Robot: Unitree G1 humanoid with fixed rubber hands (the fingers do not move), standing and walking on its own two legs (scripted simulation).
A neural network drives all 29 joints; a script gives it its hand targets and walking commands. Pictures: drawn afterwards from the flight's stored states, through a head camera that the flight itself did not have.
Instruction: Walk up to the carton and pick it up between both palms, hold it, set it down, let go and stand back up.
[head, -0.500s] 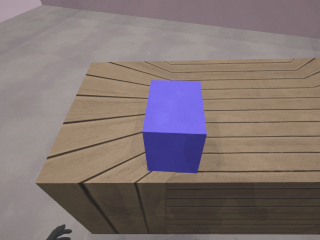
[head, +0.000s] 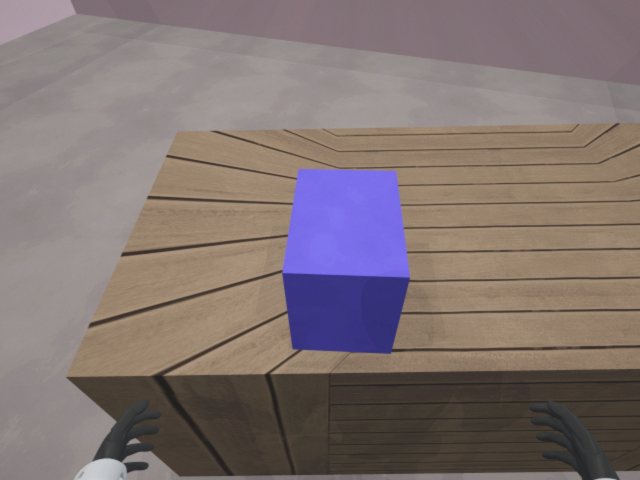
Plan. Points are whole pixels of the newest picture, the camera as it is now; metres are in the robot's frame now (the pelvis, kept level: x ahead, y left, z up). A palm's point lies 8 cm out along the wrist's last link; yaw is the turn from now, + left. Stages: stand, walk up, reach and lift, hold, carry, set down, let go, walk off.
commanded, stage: reach and lift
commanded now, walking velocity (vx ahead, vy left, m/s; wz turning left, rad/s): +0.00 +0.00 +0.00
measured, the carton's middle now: (344, 260) +0.46 -0.02 -0.01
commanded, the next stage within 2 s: none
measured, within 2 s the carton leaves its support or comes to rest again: neither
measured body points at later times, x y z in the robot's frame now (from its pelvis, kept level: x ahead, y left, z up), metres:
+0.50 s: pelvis -0.03 -0.02 +0.00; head -0.08 -0.03 +0.45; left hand +0.17 +0.23 -0.03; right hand +0.17 -0.27 -0.02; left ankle -0.01 +0.12 -0.74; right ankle +0.03 -0.13 -0.74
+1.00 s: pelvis +0.00 +0.00 +0.01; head -0.03 -0.01 +0.45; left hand +0.23 +0.21 +0.02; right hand +0.22 -0.20 +0.01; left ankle -0.01 +0.12 -0.74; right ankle +0.03 -0.13 -0.74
